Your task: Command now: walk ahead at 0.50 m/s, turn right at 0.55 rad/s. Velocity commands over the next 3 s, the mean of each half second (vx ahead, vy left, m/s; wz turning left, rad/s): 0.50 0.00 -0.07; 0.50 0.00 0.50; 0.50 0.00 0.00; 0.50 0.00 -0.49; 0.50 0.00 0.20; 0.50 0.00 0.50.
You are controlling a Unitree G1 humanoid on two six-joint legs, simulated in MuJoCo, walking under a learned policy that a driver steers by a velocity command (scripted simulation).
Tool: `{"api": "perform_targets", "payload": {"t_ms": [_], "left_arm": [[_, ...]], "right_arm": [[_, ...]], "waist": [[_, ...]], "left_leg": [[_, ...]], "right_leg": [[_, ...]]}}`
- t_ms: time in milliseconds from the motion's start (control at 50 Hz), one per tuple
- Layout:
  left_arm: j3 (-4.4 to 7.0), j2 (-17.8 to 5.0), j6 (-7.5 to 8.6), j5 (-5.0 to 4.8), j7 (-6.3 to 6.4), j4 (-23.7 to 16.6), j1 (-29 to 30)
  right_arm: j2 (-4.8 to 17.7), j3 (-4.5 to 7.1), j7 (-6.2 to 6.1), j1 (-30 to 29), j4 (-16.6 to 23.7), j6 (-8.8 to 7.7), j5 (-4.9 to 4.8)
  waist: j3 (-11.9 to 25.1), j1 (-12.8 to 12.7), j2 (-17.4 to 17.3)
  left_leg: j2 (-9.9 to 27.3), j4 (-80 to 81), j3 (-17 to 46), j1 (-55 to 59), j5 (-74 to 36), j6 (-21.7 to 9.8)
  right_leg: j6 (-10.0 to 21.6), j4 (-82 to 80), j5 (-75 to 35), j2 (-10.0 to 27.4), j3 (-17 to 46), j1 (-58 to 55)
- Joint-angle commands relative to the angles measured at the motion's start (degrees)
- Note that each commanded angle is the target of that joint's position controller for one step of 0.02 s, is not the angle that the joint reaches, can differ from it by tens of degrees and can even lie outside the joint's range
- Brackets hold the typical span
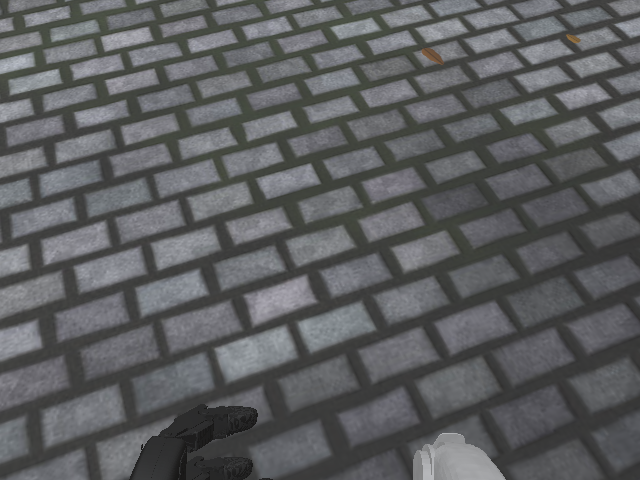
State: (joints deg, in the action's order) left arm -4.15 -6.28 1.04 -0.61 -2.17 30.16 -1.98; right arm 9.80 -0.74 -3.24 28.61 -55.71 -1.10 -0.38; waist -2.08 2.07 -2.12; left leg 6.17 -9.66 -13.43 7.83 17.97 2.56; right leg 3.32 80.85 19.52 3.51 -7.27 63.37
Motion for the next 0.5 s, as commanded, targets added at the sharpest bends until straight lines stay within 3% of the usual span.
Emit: {"api": "perform_targets", "payload": {"t_ms": [20, 40, 60, 80, 100, 120, 140, 160, 180, 200, 220, 240, 260, 300, 320, 380, 420, 500], "left_arm": [[6.37, -14.54, 1.10, -0.44, -0.97, -3.33, -12.63], [8.59, -19.80, 0.47, -0.69, -1.29, -1.49, -18.55], [10.11, -26.94, 0.17, -0.65, -0.96, 1.17, -18.25], [9.04, -21.96, -0.21, 1.70, 0.91, 1.51, -21.27], [7.81, -18.10, 0.85, 1.60, 0.62, 4.87, -22.34], [7.33, -15.34, 1.85, 0.16, -0.23, 7.46, -21.06], [6.38, -11.82, 2.79, 0.59, -0.77, 8.89, -16.94], [5.06, -7.21, 3.32, 1.64, -0.87, 10.32, -14.46], [4.50, -4.86, 3.79, 1.92, -0.93, 11.80, -14.16], [4.74, -4.91, 4.09, 1.30, -0.89, 13.30, -14.18], [4.85, -5.14, 4.55, 1.18, -0.77, 14.58, -15.25], [5.50, -7.12, 4.72, 0.96, -0.52, 14.48, -13.73], [5.17, -7.25, 5.29, 1.13, -0.48, 13.81, -12.49], [5.95, -10.55, 6.07, 1.11, 0.51, 15.54, -14.36], [6.14, -11.61, 6.32, 1.11, 1.16, 16.28, -15.95], [6.27, -13.41, 6.28, 1.60, 2.79, 17.43, -19.29], [6.41, -14.23, 5.97, 1.26, 3.26, 17.82, -20.21], [6.53, -14.76, 4.92, 1.02, 3.44, 19.56, -21.50]], "right_arm": [[22.37, 4.79, 0.12, -4.35, 4.94, -0.03, -0.71], [20.72, 4.76, 0.07, -4.04, 6.88, -0.26, -0.77], [7.61, 1.95, 2.03, -0.49, 11.77, -1.93, 1.43], [10.95, 3.51, 5.05, -1.43, 9.35, -4.90, 1.86], [10.98, 4.81, 5.84, -6.13, 10.62, -5.22, -0.66], [8.40, 3.85, 5.04, -12.08, 13.08, -5.14, -1.09], [6.30, 3.13, 4.33, -15.38, 14.83, -5.39, -0.71], [5.56, 2.56, 4.38, -13.57, 15.15, -4.83, -0.53], [5.03, 2.25, 4.71, -11.90, 15.25, -4.21, -1.20], [3.29, 1.19, 4.66, -11.82, 15.98, -3.86, -1.24], [3.42, 0.95, 4.67, -12.19, 16.05, -3.66, -1.70], [4.18, 0.81, 4.37, -12.19, 16.19, -3.29, -1.64], [6.44, 1.64, 4.30, -12.51, 15.66, -3.01, -1.54], [7.65, 2.02, 3.96, -17.25, 17.39, -2.49, 0.07], [7.91, 2.27, 3.93, -19.49, 18.27, -2.59, 0.02], [7.75, 2.69, 4.38, -24.75, 19.53, -2.70, -1.21], [7.03, 2.78, 5.07, -26.82, 20.17, -2.75, -1.61], [5.86, 2.85, 6.52, -31.32, 22.26, -2.86, -1.48]], "waist": [[17.49, -14.40, -13.90], [20.69, -16.48, -11.42], [25.72, -6.62, 19.97], [34.04, -8.85, 13.51], [23.76, -7.87, 8.08], [10.25, -6.91, 1.96], [3.06, -3.57, -0.93], [2.35, -0.86, 2.62], [2.08, 0.69, 4.08], [1.35, 1.37, 3.35], [0.61, 1.33, 3.34], [-0.11, 2.19, 1.63], [1.12, 2.23, 1.42], [1.64, 0.35, 3.97], [2.46, -1.03, 5.64], [4.08, -4.43, 5.95], [3.39, -5.87, 6.05], [-0.71, -7.92, 5.69]], "left_leg": [[11.75, -20.96, 2.71, 0.33, -109.42, -9.87], [9.43, -36.37, 5.63, -6.75, -91.01, -7.07], [-7.51, -60.90, 9.97, -32.94, -8.54, -1.94], [-10.29, -79.46, 25.78, -38.00, -1.48, -3.75], [-9.35, -86.88, 25.45, -43.67, -2.49, -4.94], [-7.65, -88.26, 22.03, -48.39, -1.01, -6.26], [-5.13, -88.32, 20.62, -50.79, -1.53, -7.80], [-3.65, -93.24, 20.89, -48.87, -1.80, -9.55], [-2.92, -92.84, 21.51, -48.78, -3.30, -10.77], [-3.03, -89.79, 22.67, -51.24, -7.09, -11.36], [-4.45, -88.25, 24.24, -53.61, -8.14, -11.54], [-4.46, -79.43, 24.86, -53.95, -10.03, -10.00], [-4.00, -73.12, 23.66, -53.03, -13.04, -9.39], [-5.03, -62.64, 19.64, -52.08, -19.55, -7.25], [-5.20, -57.78, 18.31, -52.67, -21.66, -6.59], [-4.23, -44.54, 16.65, -54.71, -26.36, -5.67], [-3.59, -37.34, 16.00, -55.97, -27.42, -5.51], [-4.18, -27.17, 13.01, -56.39, -23.98, -6.30]], "right_leg": [[6.87, -20.81, 0.90, -9.97, -3.20, -39.98], [9.08, -30.88, -2.82, -8.82, 10.97, -52.91], [19.30, -49.37, 3.50, 7.26, 51.31, -69.49], [19.25, -62.23, 11.12, 12.95, 70.93, -71.79], [14.64, -64.08, 11.43, 12.81, 64.74, -64.47], [11.58, -61.61, 10.21, 10.38, 54.97, -54.82], [10.03, -58.50, 4.88, 7.99, 43.89, -45.12], [9.02, -57.81, -0.65, 6.09, 36.02, -40.00], [7.92, -58.95, -2.98, 4.26, 29.50, -38.89], [6.76, -59.71, -6.90, 2.99, 23.52, -39.91], [6.72, -61.01, -9.57, 3.21, 21.37, -40.31], [6.31, -62.23, -12.39, 2.61, 17.88, -39.65], [5.43, -64.71, -16.00, 2.19, 15.17, -40.57], [3.42, -68.59, -25.10, 1.33, 9.27, -41.55], [2.80, -69.54, -29.54, 1.66, 8.29, -44.84], [1.33, -71.67, -31.41, 4.22, 7.88, -55.72], [0.67, -72.98, -29.89, 6.32, 7.45, -61.99], [0.05, -72.38, -35.55, 8.81, 4.68, -70.45]]}}
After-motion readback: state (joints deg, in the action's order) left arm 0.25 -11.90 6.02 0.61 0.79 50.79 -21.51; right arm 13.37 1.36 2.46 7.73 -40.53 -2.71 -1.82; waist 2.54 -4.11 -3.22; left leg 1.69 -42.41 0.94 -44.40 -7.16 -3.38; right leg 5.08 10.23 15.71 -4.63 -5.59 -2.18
